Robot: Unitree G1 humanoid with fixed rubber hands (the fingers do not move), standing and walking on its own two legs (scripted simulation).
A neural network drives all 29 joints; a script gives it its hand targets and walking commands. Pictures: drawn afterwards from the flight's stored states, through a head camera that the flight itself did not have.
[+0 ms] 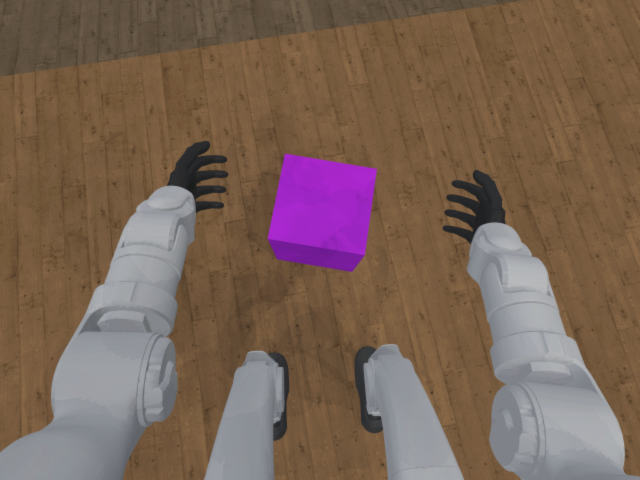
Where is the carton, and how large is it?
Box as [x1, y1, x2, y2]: [268, 154, 376, 271]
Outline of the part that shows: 285,154 268,235 268,240 276,257 278,259 351,271 364,255 376,169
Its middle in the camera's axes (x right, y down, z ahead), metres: +0.00 -0.05 +0.96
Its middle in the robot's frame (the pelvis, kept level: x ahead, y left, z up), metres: +0.55 -0.03 -0.54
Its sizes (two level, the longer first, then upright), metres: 0.210 0.200 0.250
